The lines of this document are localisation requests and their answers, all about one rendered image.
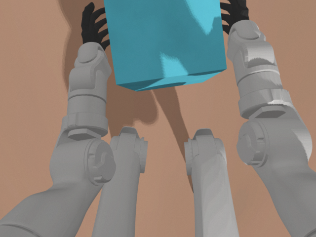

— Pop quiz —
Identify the right robot hand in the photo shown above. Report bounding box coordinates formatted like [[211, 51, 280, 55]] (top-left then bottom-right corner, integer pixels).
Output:
[[220, 0, 249, 34]]

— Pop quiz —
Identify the robot left forearm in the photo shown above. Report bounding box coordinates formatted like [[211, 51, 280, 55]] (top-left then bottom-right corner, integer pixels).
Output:
[[53, 42, 112, 151]]

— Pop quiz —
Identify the robot left upper arm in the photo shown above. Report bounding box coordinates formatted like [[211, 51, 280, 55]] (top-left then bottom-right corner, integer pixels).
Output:
[[0, 138, 116, 237]]

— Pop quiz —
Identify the left robot thigh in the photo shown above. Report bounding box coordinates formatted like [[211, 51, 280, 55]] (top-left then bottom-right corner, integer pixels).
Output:
[[91, 133, 148, 237]]

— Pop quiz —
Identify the left robot hand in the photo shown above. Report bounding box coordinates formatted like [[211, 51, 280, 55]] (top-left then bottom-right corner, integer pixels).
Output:
[[81, 2, 110, 50]]

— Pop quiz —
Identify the robot right shin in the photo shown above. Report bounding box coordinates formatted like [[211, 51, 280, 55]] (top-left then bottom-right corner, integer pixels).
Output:
[[192, 128, 227, 163]]

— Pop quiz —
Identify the carton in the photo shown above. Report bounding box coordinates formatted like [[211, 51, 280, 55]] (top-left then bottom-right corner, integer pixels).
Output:
[[104, 0, 227, 91]]

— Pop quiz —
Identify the robot right upper arm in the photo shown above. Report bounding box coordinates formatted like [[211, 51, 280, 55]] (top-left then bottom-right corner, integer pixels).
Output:
[[237, 118, 316, 237]]

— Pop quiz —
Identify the robot right forearm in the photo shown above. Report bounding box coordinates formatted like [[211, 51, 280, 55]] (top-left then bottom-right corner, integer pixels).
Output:
[[227, 20, 313, 152]]

